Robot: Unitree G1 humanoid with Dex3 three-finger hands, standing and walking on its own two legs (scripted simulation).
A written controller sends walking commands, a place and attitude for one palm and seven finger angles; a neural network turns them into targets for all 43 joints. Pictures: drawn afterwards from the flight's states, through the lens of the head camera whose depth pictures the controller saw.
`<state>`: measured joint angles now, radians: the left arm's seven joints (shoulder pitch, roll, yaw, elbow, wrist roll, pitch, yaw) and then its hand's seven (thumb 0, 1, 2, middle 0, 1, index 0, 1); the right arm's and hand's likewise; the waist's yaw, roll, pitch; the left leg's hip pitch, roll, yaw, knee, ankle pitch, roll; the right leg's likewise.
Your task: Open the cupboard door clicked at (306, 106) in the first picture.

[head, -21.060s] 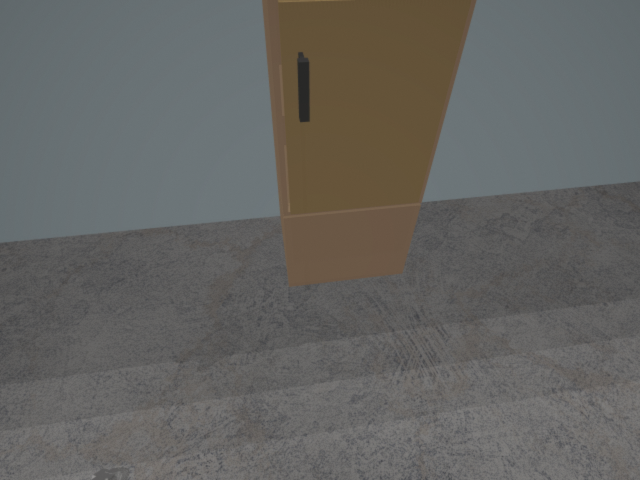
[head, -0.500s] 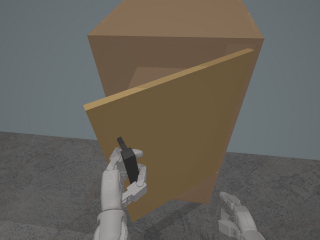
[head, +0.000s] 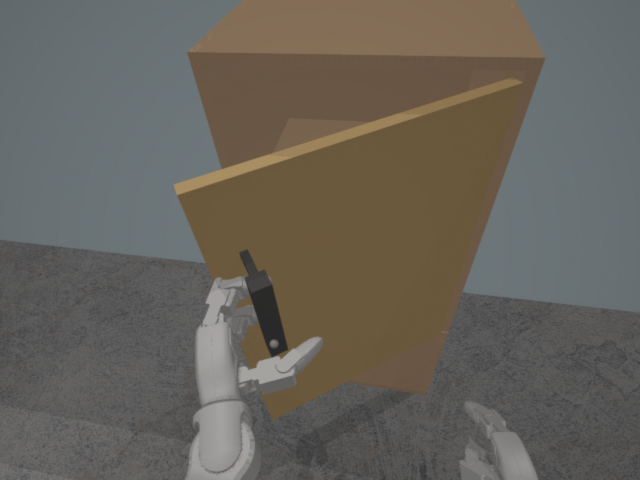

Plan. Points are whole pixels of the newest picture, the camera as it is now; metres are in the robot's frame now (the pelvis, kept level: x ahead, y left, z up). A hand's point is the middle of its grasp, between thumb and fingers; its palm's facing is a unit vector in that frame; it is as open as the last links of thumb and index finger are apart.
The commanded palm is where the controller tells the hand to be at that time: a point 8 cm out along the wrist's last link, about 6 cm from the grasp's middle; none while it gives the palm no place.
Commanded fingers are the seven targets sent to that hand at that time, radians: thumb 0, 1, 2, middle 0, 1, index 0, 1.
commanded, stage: open thumb and fingers to let go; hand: left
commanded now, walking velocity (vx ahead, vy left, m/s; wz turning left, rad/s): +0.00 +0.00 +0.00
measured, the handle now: (262, 304) +0.31 +0.09 +0.09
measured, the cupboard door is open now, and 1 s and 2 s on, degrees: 37 40 40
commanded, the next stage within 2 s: slide the hand sideways off the handle in 0.42 s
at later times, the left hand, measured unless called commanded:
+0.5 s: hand (265, 335) +0.26 +0.08 +0.09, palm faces +0.18 -0.98 -0.02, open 15.7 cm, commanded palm +0.21 +0.10 +0.09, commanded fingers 0.00 -0.50 0.30 -0.15 -0.30 -0.15 -0.30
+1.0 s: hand (270, 386) +0.20 +0.07 +0.09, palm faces -0.24 -0.97 -0.02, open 16.3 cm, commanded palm +0.18 +0.13 +0.09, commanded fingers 0.00 -0.50 0.30 -0.15 -0.30 -0.15 -0.30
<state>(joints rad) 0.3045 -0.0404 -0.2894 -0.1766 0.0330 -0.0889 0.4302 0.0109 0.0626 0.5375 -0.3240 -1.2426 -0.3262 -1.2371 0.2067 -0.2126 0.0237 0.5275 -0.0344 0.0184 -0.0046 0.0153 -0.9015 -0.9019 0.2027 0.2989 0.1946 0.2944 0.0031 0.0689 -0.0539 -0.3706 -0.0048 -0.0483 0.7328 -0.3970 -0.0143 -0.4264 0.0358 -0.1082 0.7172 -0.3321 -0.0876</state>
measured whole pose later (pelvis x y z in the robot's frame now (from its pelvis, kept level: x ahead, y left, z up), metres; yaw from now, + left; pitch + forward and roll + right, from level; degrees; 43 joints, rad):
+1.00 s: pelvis +0.00 +0.04 -0.01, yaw -2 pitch +3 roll +0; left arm 0.39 0.08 -0.37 -0.31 0.02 -0.09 0.06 -0.01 -0.50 0.30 -0.17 -0.32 -0.15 -0.30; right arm 0.25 -0.21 0.06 0.41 0.01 -0.05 0.02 0.02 -0.90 -0.90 0.20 0.30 0.19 0.29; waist 0.01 0.04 -0.06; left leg -0.44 -0.04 0.01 0.85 -0.46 0.04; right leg -0.51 0.00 -0.05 0.84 -0.38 -0.03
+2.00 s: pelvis +0.01 +0.04 -0.03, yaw -2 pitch +5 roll -1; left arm 0.65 0.21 -0.05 -0.51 -0.16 -0.13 -0.16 -0.01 -0.50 0.30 -0.15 -0.30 -0.15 -0.30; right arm 0.30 -0.22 0.05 0.40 0.04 -0.16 -0.04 0.02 -0.90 -0.90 0.20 0.30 0.20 0.29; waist 0.03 0.06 -0.11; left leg -0.52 -0.02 -0.01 0.95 -0.52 0.04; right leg -0.58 0.02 -0.07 0.91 -0.42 -0.03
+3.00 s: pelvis +0.03 +0.04 +0.02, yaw -2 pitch -4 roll -1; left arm 0.50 0.36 0.30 -0.44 -0.05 -0.05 0.11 0.01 0.56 0.76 -0.20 -0.30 -0.20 -0.30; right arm 0.20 -0.23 0.04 0.62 0.01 -0.13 -0.08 0.02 -0.90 -0.90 0.21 0.30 0.20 0.29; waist 0.08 0.07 0.00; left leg -0.08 -0.03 0.00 0.47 -0.32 0.03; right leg -0.15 0.02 -0.05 0.46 -0.25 -0.03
